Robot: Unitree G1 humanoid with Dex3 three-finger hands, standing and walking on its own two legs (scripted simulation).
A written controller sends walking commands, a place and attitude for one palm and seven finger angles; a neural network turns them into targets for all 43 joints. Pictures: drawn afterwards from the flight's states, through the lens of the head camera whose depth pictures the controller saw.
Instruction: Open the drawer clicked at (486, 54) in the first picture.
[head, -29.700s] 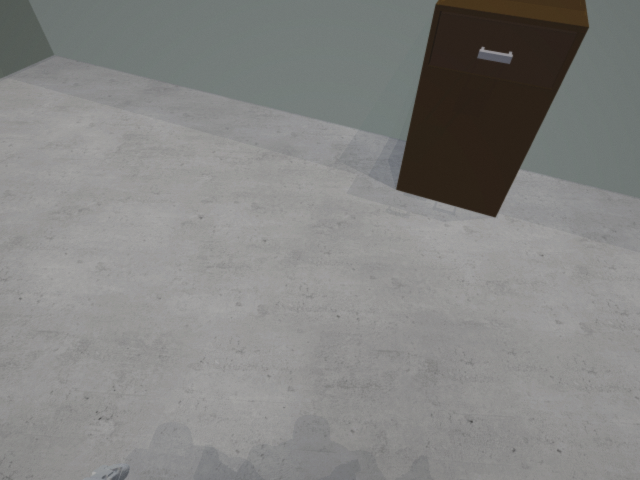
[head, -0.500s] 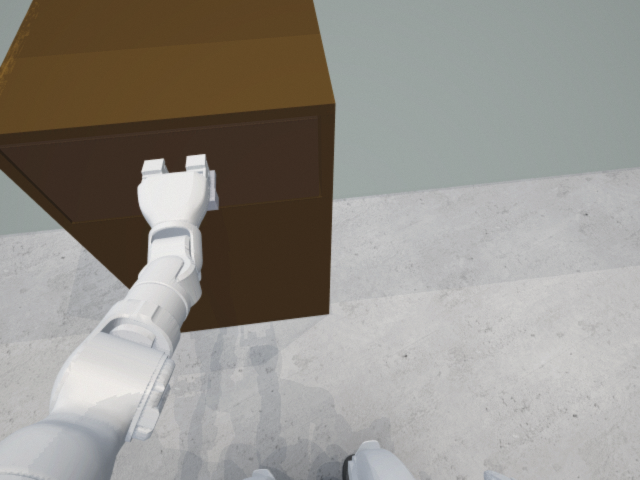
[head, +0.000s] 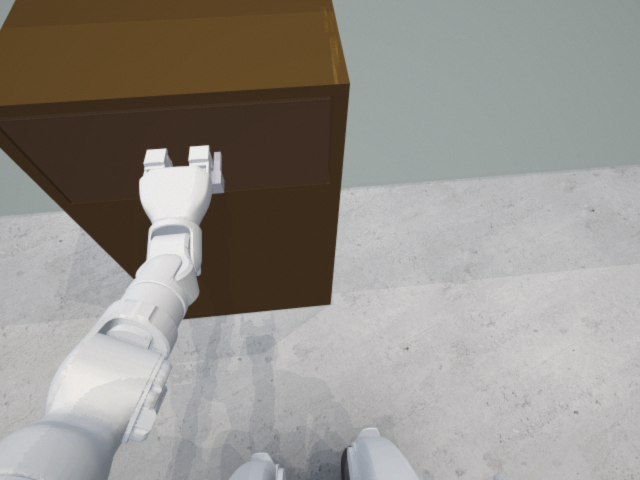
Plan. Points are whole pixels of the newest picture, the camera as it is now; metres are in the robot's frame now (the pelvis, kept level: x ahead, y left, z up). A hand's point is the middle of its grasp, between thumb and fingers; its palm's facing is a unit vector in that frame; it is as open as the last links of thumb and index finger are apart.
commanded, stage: lower the fingers behind the handle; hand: left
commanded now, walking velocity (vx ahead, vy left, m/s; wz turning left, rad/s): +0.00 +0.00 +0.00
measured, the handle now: (185, 173) +0.54 +0.18 +0.00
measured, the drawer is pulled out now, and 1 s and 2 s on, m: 0.00 0.01 0.11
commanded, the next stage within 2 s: close the thumb around the handle in 0.16 s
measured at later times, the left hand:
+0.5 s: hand (188, 216) +0.48 +0.17 -0.02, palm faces +0.00 -0.02 -1.00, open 12.4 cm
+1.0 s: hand (186, 218) +0.47 +0.17 -0.02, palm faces -0.01 -0.02 -1.00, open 6.1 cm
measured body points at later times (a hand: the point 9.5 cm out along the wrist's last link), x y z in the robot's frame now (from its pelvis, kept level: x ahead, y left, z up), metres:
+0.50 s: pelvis +0.02 +0.01 +0.00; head +0.13 +0.00 +0.44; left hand +0.47 +0.17 +0.04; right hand +0.06 -0.25 -0.14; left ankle -0.02 +0.10 -0.68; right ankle +0.05 -0.10 -0.68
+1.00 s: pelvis +0.02 +0.01 +0.00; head +0.13 +0.00 +0.44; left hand +0.47 +0.17 +0.04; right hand +0.08 -0.25 -0.13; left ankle -0.02 +0.10 -0.68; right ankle +0.05 -0.10 -0.68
